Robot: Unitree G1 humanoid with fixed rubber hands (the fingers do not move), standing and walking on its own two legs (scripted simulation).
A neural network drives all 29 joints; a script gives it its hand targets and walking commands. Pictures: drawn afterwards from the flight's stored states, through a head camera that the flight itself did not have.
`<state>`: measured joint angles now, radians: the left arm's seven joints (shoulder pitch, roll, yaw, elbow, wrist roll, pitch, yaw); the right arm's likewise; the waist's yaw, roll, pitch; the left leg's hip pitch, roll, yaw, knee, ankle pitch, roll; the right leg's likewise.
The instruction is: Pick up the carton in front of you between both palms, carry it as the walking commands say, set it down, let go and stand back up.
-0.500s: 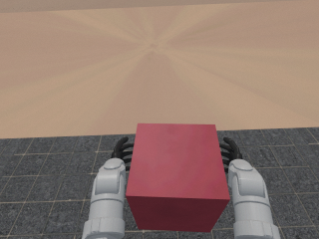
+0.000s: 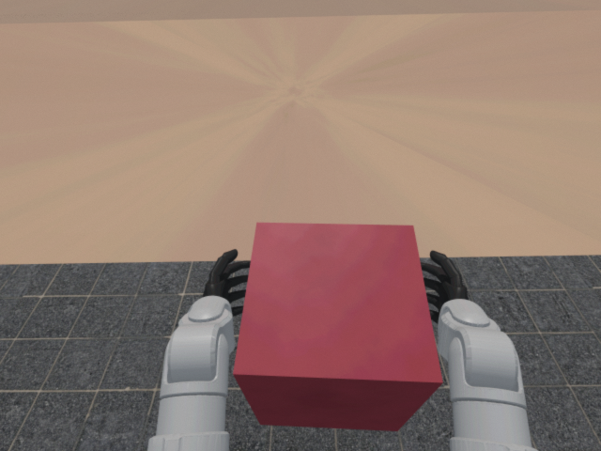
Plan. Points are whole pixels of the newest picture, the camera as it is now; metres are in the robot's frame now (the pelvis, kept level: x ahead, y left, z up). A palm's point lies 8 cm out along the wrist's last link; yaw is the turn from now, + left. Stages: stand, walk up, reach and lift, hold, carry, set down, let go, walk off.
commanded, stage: carry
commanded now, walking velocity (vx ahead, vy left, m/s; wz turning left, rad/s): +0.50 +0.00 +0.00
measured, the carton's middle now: (331, 332) +0.29 +0.00 +0.01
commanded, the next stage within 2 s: none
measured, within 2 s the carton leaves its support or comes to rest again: neither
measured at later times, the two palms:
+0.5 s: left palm (216, 207) +0.48 +0.19 +0.09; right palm (394, 202) +0.49 -0.11 +0.09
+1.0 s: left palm (255, 125) +0.80 +0.16 +0.07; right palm (382, 125) +0.81 -0.14 +0.07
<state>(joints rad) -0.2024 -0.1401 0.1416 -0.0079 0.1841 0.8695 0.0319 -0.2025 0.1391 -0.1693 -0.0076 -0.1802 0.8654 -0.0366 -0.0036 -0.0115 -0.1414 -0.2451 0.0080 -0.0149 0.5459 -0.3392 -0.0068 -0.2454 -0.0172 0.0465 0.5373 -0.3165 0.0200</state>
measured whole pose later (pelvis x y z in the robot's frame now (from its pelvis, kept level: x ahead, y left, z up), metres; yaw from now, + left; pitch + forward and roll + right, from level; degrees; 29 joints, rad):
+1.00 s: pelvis +0.58 +0.01 -0.02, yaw +1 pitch +2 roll -2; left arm 0.05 -0.13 0.03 -0.53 0.04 1.19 0.14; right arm 0.04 0.13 -0.05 -0.53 -0.03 1.20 -0.14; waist 0.01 0.05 -0.11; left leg 0.07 0.10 0.18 0.56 -0.49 -0.02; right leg -0.48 -0.02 -0.27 0.55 -0.10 -0.08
